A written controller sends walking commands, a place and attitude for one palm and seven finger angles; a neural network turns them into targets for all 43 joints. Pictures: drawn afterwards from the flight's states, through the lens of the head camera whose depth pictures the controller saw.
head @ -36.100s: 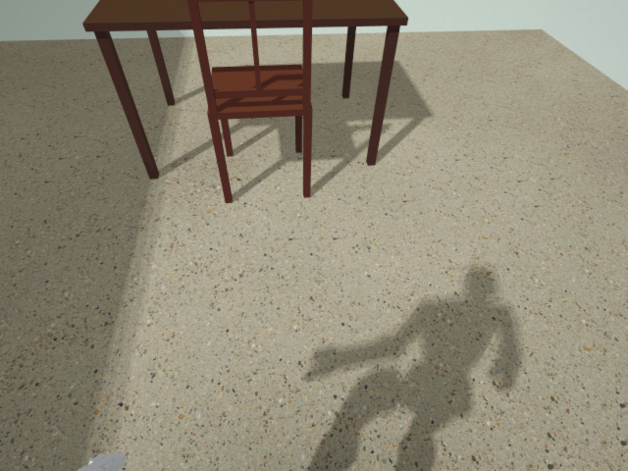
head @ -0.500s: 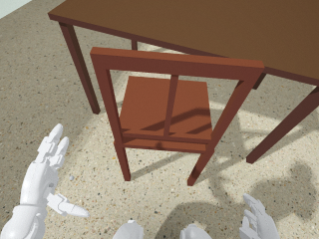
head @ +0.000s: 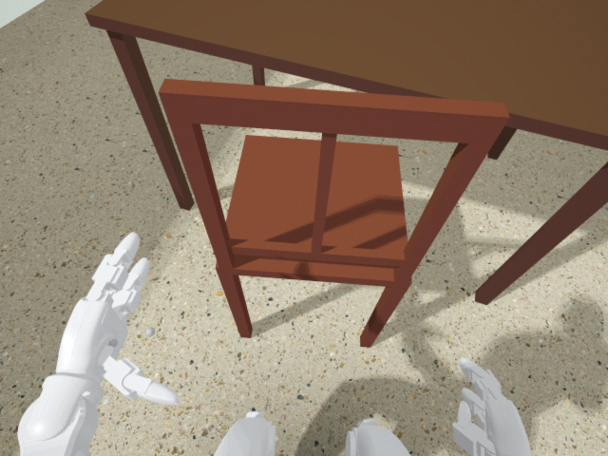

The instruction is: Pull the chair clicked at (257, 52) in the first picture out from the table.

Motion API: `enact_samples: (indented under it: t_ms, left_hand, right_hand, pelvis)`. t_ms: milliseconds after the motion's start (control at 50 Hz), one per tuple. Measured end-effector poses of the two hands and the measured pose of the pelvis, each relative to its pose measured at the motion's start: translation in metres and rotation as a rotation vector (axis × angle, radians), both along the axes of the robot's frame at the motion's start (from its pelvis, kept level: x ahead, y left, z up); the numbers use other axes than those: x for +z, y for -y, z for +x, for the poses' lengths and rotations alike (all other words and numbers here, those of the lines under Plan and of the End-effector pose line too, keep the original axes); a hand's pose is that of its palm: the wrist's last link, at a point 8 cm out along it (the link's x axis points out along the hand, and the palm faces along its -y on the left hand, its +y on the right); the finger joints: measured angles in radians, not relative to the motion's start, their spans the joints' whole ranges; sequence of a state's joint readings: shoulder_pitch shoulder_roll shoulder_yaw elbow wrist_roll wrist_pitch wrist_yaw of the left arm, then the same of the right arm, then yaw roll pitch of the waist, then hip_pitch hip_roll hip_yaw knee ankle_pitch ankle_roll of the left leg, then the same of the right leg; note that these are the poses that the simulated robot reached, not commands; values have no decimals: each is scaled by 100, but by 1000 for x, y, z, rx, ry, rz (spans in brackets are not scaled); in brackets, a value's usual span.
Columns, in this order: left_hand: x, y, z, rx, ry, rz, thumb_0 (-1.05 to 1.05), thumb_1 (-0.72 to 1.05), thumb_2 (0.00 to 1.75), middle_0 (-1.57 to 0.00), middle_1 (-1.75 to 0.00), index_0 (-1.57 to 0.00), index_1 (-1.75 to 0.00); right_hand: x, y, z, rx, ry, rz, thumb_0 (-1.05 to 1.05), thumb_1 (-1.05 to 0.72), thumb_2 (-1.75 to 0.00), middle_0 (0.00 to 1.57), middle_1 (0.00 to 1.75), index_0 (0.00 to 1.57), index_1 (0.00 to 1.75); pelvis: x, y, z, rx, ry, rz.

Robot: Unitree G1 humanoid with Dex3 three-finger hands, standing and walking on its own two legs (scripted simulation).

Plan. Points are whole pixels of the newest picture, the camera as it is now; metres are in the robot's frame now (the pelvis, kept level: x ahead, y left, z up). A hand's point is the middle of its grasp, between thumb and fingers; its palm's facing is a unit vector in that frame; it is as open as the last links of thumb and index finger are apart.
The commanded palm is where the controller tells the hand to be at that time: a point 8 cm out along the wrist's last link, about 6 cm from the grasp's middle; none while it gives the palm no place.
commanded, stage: aim the fingers beside a spindle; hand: left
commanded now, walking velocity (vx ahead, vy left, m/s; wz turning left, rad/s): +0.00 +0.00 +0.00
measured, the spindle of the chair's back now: (321, 200) +0.48 +0.00 +0.01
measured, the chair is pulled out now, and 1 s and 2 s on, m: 0.11 0.11 0.11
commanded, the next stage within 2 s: push the fingers through the gap in 1.88 s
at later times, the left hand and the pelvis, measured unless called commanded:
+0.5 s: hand (171, 311) +0.29 +0.18 +0.02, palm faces -0.03 -1.00 -0.05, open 16.9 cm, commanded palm +0.27 +0.24 +0.03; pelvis -0.01 +0.00 -0.01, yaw +0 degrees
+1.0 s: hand (193, 296) +0.31 +0.17 +0.01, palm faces -0.05 -1.00 -0.05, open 16.9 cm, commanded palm +0.30 +0.22 +0.01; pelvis -0.01 +0.00 -0.02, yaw +0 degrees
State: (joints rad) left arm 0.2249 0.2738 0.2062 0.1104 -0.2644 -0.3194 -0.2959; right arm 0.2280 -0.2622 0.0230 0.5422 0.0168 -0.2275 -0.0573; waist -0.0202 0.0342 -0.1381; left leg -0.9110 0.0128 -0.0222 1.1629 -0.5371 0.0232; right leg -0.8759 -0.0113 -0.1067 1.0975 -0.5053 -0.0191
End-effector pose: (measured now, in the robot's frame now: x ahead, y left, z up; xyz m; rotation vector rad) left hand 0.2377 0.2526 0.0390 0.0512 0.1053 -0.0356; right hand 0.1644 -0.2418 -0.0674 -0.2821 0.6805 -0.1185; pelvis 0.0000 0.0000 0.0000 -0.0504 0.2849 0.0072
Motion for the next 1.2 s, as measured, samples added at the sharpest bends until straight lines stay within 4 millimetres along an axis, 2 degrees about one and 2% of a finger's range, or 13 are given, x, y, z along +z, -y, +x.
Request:
enact_samples:
  t_ms: [120,240,360,440,580,740,900,1020,1200]
  left_hand:
    - [8,5,10,6,58,5,-1,-50,30,-7,-8,-7,-8]
    - [-4,1,13,23,17,10,-1,-50,30,-6,-8,-7,-8]
    - [-6,9,14,4,38,4,-1,-50,30,-6,-8,-6,-8]
    - [-5,13,21,2,72,5,-1,-50,30,-6,-8,-6,-8]
    - [-19,20,39,-6,36,-2,-1,-50,30,-6,-8,-6,-8]
    - [-14,18,46,15,71,7,-1,-50,30,-7,-8,-7,-8]
    - [-30,21,52,2,41,-6,-1,-50,30,-6,-8,-6,-8]
    - [-27,33,59,-18,84,-3,-1,-50,30,-6,-8,-6,-8]
    - [-44,25,80,19,47,2,-1,-50,30,-6,-8,-7,-8]
  right_hand:
    - [-3,4,-8,-17,-22,1,1,-90,-90,21,30,20,30]
    - [-10,6,-14,-26,-47,7,1,-90,-90,21,30,20,30]
    - [-14,6,-17,-21,-55,0,1,-90,-90,21,30,20,30]
    - [-18,5,-19,-16,-61,0,1,-90,-90,21,30,20,30]
    - [-26,5,-22,-20,-80,6,1,-90,-90,21,30,20,30]
    - [-30,5,-29,-26,-112,15,1,-90,-90,21,30,20,30]
    - [-37,10,-33,-32,-140,0,1,-90,-90,21,30,20,30]
    - [-42,10,-35,-34,-153,-2,1,-90,-90,21,30,20,30]
    - [-52,10,-41,-43,-190,1,1,-90,-90,21,30,20,30]
  pelvis:
    - [-1,1,0,-7,-9,5]
    - [-4,1,-1,-10,-21,8]
    - [-7,1,-4,-8,-25,6]
    - [-10,1,-7,-6,-30,6]
    - [-14,1,-12,-7,-45,9]
    - [-15,2,-11,-14,-53,14]
    - [-20,1,-14,-11,-65,10]
    - [-22,0,-15,-12,-71,11]
    - [-30,1,-18,-17,-94,10]
